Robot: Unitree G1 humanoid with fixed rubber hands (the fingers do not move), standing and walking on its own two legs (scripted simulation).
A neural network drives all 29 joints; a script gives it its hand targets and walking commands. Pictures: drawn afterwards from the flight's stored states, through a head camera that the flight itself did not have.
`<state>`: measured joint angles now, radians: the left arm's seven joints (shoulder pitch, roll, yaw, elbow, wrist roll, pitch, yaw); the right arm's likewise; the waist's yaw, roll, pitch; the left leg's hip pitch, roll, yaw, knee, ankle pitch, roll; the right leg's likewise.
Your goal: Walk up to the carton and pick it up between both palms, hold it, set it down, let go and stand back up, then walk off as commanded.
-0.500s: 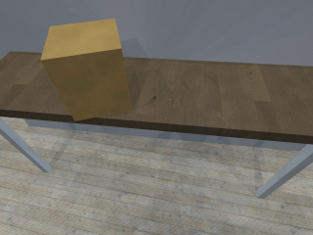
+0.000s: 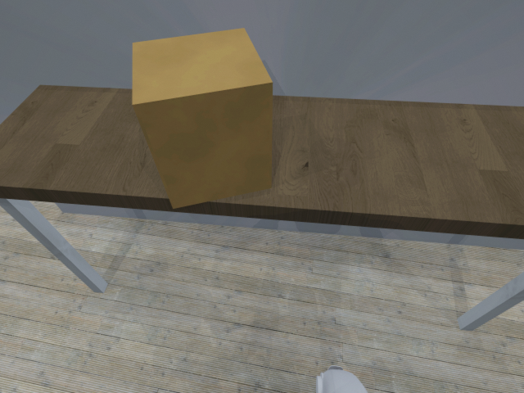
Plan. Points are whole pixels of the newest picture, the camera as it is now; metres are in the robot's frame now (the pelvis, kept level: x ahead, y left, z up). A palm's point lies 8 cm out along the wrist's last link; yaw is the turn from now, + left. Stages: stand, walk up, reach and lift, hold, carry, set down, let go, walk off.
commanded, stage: walk up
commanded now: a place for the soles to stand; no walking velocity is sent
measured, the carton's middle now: (207, 121) +0.60 +0.12 +0.08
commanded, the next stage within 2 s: none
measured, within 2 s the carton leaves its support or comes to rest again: neither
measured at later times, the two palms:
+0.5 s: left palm out of the picture +0.07 +0.47 -0.08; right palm out of the picture +0.07 -0.22 -0.10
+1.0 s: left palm out of the picture +0.13 +0.47 -0.08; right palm out of the picture +0.14 -0.21 -0.10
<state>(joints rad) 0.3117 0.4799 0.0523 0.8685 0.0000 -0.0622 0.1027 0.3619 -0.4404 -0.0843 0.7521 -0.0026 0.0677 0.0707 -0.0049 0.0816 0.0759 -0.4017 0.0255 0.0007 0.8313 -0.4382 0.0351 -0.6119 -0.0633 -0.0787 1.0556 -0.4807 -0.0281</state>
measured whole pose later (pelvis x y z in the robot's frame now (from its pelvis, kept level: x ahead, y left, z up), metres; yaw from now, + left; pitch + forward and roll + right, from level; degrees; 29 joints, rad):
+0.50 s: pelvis +0.02 +0.11 -0.01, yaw +0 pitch +0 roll -3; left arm 0.30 0.48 0.05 0.87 0.00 -0.05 0.11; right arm 0.32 -0.47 -0.08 0.76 0.00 0.06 0.05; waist -0.01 0.07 0.08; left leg -0.44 0.02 0.00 0.90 -0.47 0.02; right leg -0.62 -0.05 0.05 1.15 -0.48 -0.03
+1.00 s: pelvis +0.04 +0.13 -0.01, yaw -3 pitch -1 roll -1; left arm 0.27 0.48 0.02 0.87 0.00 -0.06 0.06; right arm 0.18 -0.46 -0.08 0.79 0.00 0.02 0.04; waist -0.01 0.06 0.08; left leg -0.37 0.02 0.01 0.82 -0.46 0.03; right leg -0.45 -0.05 0.00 0.80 -0.35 -0.03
